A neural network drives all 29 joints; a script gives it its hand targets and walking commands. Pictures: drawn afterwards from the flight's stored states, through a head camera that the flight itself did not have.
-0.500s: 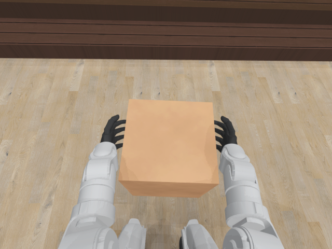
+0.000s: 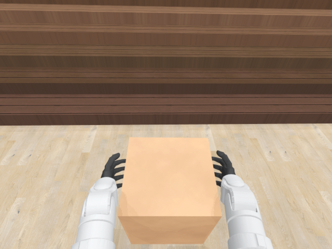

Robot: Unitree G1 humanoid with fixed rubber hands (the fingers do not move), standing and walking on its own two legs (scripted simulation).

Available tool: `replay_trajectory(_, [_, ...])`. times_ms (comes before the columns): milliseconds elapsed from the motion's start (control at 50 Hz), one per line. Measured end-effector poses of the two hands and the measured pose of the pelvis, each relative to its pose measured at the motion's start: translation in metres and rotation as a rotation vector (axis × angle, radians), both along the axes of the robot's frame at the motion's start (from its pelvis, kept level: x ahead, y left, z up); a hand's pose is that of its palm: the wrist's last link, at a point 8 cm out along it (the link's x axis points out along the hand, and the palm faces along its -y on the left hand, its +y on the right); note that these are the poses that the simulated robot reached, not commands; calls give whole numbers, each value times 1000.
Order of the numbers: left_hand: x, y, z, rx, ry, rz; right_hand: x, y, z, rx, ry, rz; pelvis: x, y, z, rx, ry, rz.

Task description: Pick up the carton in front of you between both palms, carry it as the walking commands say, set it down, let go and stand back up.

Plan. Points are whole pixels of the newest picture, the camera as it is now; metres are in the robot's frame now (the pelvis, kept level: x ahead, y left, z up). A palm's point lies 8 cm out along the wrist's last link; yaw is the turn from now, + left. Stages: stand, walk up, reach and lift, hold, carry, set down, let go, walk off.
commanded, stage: reach and lift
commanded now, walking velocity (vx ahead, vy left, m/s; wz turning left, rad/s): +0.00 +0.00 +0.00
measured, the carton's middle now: (168, 193) +0.31 +0.00 -0.05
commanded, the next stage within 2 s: hold in 0.94 s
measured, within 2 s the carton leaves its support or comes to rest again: neither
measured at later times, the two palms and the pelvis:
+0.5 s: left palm (107, 179) +0.30 +0.15 +0.03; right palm (227, 177) +0.30 -0.15 +0.04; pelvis +0.00 +0.00 +0.00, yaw +0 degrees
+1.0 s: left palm (106, 177) +0.29 +0.15 +0.05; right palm (229, 175) +0.30 -0.15 +0.05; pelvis +0.01 +0.00 +0.01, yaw +0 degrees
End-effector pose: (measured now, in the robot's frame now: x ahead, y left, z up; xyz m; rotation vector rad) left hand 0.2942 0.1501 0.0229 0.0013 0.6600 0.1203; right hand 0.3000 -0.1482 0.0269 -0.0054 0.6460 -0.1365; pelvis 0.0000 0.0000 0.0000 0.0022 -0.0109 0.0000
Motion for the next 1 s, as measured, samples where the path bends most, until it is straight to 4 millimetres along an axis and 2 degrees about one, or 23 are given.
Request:
replay_trajectory(300, [-4,1,6,-3,20,1,-5,1,5,2,20,-4,-11,1,2,0,-70,-2])
replay_trajectory(720, [3,2,15,25,21,-19,1,2,14,-27,21,15,5,3,8,0,-83,-3])
replay_trajectory(1000, [-1,1,24,26,9,-17,-2,1,23,-28,9,16,6,2,9,-1,-99,0])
